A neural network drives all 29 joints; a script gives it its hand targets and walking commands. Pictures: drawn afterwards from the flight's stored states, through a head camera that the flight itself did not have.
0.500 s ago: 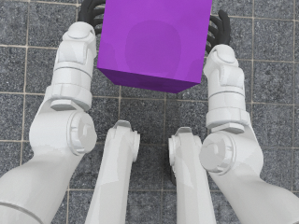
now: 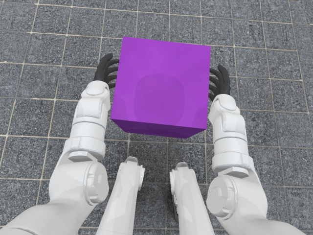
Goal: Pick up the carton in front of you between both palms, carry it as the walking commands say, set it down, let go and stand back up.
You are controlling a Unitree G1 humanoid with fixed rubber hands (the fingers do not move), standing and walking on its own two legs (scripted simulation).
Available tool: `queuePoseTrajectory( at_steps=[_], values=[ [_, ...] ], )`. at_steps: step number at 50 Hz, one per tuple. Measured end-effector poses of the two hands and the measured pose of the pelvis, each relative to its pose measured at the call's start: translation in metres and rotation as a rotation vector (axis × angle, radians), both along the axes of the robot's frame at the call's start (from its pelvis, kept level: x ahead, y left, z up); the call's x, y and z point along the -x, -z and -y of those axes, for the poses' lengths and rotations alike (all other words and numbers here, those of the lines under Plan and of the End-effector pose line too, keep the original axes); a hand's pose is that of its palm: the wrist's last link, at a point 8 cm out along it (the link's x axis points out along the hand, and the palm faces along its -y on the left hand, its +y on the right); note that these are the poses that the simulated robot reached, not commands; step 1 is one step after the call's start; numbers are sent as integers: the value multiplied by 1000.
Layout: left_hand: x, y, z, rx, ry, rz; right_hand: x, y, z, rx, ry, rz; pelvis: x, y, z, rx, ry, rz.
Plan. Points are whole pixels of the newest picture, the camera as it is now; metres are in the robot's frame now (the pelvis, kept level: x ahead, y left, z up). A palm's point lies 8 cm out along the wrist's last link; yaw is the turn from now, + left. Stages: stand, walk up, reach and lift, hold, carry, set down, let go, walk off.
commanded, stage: reach and lift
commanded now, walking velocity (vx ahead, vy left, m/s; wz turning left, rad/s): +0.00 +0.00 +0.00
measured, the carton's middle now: (160, 97) +0.46 +0.02 -0.12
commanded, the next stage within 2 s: hold in 1.90 s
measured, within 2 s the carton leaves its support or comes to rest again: neither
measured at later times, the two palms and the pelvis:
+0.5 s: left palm (84, 76) +0.40 +0.16 +0.11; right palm (262, 91) +0.40 -0.14 +0.11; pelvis +0.05 +0.00 +0.14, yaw +1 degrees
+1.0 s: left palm (50, 63) +0.35 +0.15 +0.22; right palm out of the picture +0.36 -0.15 +0.23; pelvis +0.07 -0.01 +0.20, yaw +1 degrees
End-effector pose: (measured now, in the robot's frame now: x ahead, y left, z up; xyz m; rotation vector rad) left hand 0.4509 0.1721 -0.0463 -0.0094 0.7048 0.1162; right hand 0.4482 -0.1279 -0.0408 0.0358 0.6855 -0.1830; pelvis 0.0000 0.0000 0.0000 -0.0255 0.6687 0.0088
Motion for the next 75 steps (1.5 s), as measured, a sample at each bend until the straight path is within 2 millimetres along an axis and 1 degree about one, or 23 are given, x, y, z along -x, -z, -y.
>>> queuePoseTrajectory(
  at_steps=[7,14,29,37,44,48,55,61,66,75],
  values=[
    [15,-46,4,4,-10,-1,13,-46,4,-2,-4,0,-13,-41,1,-7,-3,66],
    [31,-87,7,7,-18,3,27,-88,7,-4,-10,3,-26,-80,2,-13,-6,140],
    [61,-177,14,5,-32,6,54,-176,14,0,-27,6,-57,-156,4,-25,-7,355],
    [76,-224,18,-2,-39,18,67,-222,17,8,-46,18,-72,-187,5,-30,-10,498],
    [90,-259,22,-23,-34,35,77,-257,22,26,-71,35,-77,-201,6,-34,-12,626],
    [95,-269,23,-35,-25,24,82,-267,23,38,-82,23,-74,-203,7,-35,-12,680],
    [101,-270,22,-34,-28,-3,87,-267,22,39,-84,-4,-64,-202,8,-35,-13,720],
    [99,-273,21,-28,-28,9,86,-271,21,35,-77,8,-59,-202,6,-34,-13,726],
    [96,-276,20,-27,-27,14,84,-273,20,36,-74,13,-60,-203,5,-34,-12,728],
    [93,-280,20,-39,-17,13,82,-277,20,46,-81,11,-68,-206,3,-33,-9,731]
  ],
)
